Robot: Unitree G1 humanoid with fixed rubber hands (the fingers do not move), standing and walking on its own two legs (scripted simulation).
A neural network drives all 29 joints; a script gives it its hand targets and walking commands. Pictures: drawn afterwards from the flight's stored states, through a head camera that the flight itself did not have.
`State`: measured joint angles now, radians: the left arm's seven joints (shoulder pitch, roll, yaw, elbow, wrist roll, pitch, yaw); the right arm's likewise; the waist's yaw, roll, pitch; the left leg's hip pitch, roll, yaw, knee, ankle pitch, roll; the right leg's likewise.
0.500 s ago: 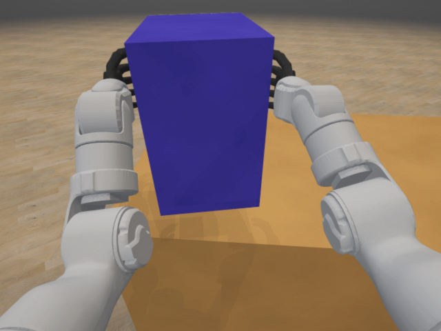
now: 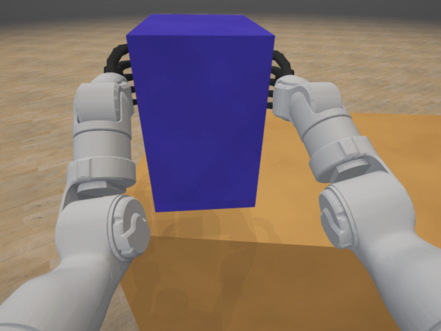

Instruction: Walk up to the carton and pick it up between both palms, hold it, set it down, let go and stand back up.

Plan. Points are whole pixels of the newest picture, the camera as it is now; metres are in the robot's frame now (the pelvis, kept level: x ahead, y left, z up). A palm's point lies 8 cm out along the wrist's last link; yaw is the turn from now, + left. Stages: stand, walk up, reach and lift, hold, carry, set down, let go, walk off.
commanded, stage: hold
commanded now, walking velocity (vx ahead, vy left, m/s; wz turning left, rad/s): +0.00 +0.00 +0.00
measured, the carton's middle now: (201, 107) +0.42 +0.00 +0.27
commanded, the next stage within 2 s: none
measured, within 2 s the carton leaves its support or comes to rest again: neither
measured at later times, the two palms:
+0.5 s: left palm (115, 93) +0.39 +0.14 +0.32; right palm (280, 93) +0.38 -0.13 +0.31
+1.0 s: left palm (108, 86) +0.37 +0.14 +0.34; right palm (282, 81) +0.37 -0.13 +0.33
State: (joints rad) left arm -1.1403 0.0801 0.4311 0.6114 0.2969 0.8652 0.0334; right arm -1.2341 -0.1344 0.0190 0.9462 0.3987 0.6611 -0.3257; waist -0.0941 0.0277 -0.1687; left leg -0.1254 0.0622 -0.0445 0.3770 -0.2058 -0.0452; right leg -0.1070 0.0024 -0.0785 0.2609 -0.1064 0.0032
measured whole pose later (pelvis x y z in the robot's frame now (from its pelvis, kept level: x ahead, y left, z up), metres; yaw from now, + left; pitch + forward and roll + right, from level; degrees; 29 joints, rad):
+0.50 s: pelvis +0.00 +0.00 +0.00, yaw +0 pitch -3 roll -2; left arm -1.09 0.06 0.40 0.52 0.29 0.88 0.04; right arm -1.19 -0.14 0.05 0.87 0.44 0.67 -0.34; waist -0.10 0.02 -0.15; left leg -0.11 0.06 -0.04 0.39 -0.22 -0.04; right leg -0.09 0.00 -0.07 0.25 -0.11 0.01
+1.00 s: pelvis +0.00 +0.00 +0.00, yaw +0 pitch -3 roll -1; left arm -1.15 0.08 0.43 0.61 0.30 0.87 0.02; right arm -1.26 -0.15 0.02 0.94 0.42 0.69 -0.34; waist -0.07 0.02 -0.19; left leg -0.13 0.06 -0.05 0.38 -0.20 -0.05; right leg -0.12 0.00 -0.08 0.28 -0.11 0.00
